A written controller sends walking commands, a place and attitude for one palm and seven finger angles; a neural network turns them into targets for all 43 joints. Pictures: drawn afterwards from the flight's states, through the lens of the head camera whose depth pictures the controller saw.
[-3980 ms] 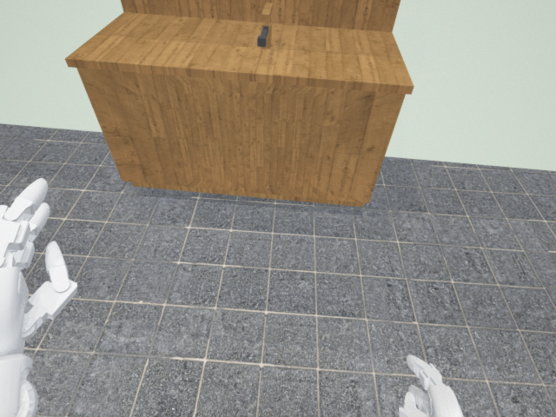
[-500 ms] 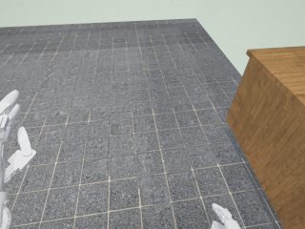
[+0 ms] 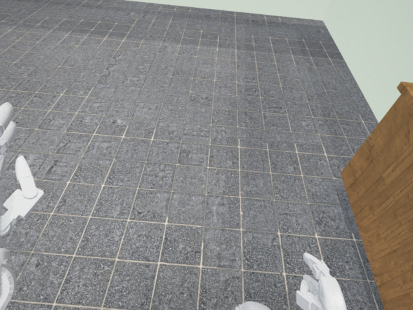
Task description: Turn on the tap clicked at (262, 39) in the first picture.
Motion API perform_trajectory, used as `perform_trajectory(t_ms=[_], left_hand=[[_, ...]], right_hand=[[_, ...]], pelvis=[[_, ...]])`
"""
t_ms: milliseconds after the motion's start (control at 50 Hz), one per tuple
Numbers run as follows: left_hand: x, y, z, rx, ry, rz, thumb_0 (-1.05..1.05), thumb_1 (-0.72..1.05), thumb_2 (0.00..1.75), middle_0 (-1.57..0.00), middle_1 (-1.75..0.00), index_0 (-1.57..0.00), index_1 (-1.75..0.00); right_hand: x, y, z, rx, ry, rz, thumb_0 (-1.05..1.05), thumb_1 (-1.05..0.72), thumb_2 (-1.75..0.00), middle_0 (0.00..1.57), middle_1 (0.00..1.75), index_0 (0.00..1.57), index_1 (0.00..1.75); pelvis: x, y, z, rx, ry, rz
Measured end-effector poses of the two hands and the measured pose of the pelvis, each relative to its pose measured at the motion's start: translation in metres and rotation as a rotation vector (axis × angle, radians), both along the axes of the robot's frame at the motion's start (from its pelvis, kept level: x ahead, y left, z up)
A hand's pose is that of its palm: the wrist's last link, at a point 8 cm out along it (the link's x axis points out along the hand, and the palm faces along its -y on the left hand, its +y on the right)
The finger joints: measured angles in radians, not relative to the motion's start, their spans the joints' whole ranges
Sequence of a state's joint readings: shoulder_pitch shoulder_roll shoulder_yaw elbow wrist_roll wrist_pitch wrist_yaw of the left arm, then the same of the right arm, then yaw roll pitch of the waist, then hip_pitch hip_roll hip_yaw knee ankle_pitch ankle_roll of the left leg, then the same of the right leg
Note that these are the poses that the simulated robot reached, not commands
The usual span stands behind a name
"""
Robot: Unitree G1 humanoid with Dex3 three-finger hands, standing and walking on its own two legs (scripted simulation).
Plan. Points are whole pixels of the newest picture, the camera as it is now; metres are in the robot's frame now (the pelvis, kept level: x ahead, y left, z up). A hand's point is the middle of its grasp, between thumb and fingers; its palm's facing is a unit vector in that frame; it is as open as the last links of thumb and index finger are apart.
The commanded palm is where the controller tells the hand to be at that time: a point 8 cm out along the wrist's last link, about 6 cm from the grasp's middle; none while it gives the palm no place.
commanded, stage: walk to a spot facing it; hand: left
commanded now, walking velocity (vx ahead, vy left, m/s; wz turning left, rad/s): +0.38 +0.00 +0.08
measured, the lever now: out of the picture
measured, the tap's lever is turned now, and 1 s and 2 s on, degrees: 0 0 0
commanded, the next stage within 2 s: turn to face it in 0.80 s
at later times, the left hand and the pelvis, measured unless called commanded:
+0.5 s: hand (82, 147) +0.30 +0.22 +0.19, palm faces +0.46 -0.77 -0.44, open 7.4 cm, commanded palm +0.25 +0.26 +0.19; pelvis +0.12 -0.03 +0.01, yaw +6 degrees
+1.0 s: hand (101, 110) +0.41 +0.23 +0.17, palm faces +0.59 -0.68 -0.44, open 7.4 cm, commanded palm +0.35 +0.25 +0.19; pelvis +0.25 -0.05 -0.01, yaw +11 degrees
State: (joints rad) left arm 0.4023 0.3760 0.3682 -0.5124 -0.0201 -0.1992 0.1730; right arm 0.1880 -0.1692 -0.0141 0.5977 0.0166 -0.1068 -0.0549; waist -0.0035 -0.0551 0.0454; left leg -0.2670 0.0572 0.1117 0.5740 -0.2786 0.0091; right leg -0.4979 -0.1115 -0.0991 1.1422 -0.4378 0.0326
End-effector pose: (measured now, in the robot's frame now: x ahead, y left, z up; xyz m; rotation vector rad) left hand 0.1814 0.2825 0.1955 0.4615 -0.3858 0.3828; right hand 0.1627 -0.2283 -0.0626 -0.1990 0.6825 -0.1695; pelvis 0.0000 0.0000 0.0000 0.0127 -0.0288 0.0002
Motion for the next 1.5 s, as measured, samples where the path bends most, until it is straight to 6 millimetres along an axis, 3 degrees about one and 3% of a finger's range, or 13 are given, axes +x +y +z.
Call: perform_trajectory(t_ms=[140,260,420,520,600,680,780,860,940,1000,1180,1320,1500], left_hand=[[0.004,-0.022,0.016,0.073,0.055,0.013,0.01,0.89,0.90,-0.21,-0.30,-0.21,-0.30],[0.028,-0.031,-0.001,0.058,0.095,0.107,0.01,0.89,0.90,-0.21,-0.30,-0.21,-0.31],[0.064,-0.040,-0.002,0.015,0.149,0.077,0.01,0.89,0.90,-0.21,-0.30,-0.21,-0.31],[0.084,-0.024,0.008,0.051,0.092,0.086,0.01,0.89,0.90,-0.21,-0.30,-0.21,-0.31],[0.108,-0.004,0.002,0.058,-0.002,0.101,0.01,0.89,0.90,-0.21,-0.30,-0.21,-0.31],[0.137,0.005,-0.004,0.034,0.015,0.113,0.01,0.89,0.90,-0.21,-0.30,-0.21,-0.31],[0.149,-0.014,0.010,0.044,0.053,0.090,0.01,0.89,0.90,-0.21,-0.30,-0.21,-0.30],[0.155,-0.025,0.017,0.092,0.094,0.132,0.01,0.89,0.90,-0.21,-0.30,-0.21,-0.31],[0.167,-0.030,0.007,0.114,0.106,0.226,0.01,0.89,0.90,-0.21,-0.30,-0.21,-0.31],[0.179,-0.030,-0.005,0.033,0.123,0.264,0.01,0.89,0.90,-0.21,-0.30,-0.21,-0.31],[0.228,-0.033,-0.007,-0.006,0.067,0.139,0.01,0.89,0.90,-0.21,-0.30,-0.21,-0.31],[0.275,-0.029,0.004,0.026,0.015,0.047,0.01,0.89,0.90,-0.21,-0.30,-0.21,-0.31],[0.314,-0.096,0.001,0.097,0.162,-0.123,0.01,0.89,0.90,-0.20,-0.30,-0.21,-0.30]], right_hand=[[0.016,0.031,-0.021,0.130,0.062,0.089,0.01,-0.90,-0.90,0.20,0.30,0.20,0.30],[0.043,0.007,-0.056,0.123,0.155,0.140,0.01,-0.90,-0.90,0.20,0.30,0.20,0.30],[0.088,-0.046,-0.022,-0.022,0.177,0.086,0.02,-0.90,-0.90,0.20,0.30,0.20,0.29],[0.127,-0.054,-0.004,-0.105,0.139,0.075,0.02,-0.91,-0.90,0.20,0.30,0.20,0.29],[0.164,-0.041,-0.008,-0.118,0.067,0.059,0.01,-0.91,-0.90,0.20,0.30,0.20,0.29],[0.192,-0.008,-0.011,-0.022,0.049,0.090,0.01,-0.91,-0.90,0.19,0.30,0.19,0.29],[0.214,0.028,-0.011,0.089,0.052,0.170,0.01,-0.90,-0.90,0.20,0.30,0.20,0.29],[0.232,0.036,-0.023,0.138,0.085,0.223,0.01,-0.90,-0.90,0.20,0.30,0.20,0.30],[0.259,0.024,-0.048,0.134,0.125,0.272,0.01,-0.90,-0.90,0.20,0.30,0.20,0.30],[0.279,0.006,-0.051,0.083,0.165,0.286,0.01,-0.90,-0.90,0.20,0.30,0.20,0.30],[0.329,-0.037,-0.002,-0.084,0.043,0.185,0.02,-0.90,-0.90,0.20,0.30,0.20,0.29],[0.329,-0.036,0.019,-0.041,-0.034,0.109,0.01,-0.91,-0.90,0.20,0.30,0.20,0.29],[0.277,-0.053,-0.013,0.119,0.052,0.026,0.01,-0.90,-0.90,0.20,0.30,0.20,0.30]], pelvis=[[0.027,-0.015,0.007,-0.015,0.019,0.013],[0.051,-0.035,-0.008,-0.008,0.005,0.055],[0.090,-0.039,0.011,0.024,0.029,0.094],[0.123,-0.029,0.009,0.021,0.033,0.104],[0.147,-0.015,-0.009,0.013,0.011,0.098],[0.164,-0.017,-0.006,0.003,0.007,0.124],[0.189,-0.024,0.006,-0.020,0.030,0.137],[0.214,-0.036,0.007,-0.028,0.031,0.155],[0.237,-0.051,-0.008,-0.017,0.018,0.195],[0.247,-0.053,-0.005,-0.004,0.007,0.197],[0.277,-0.046,-0.002,-0.015,0.022,0.130],[0.288,-0.043,0.004,-0.031,0.025,0.031],[0.288,-0.072,0.005,-0.029,0.035,-0.091]])
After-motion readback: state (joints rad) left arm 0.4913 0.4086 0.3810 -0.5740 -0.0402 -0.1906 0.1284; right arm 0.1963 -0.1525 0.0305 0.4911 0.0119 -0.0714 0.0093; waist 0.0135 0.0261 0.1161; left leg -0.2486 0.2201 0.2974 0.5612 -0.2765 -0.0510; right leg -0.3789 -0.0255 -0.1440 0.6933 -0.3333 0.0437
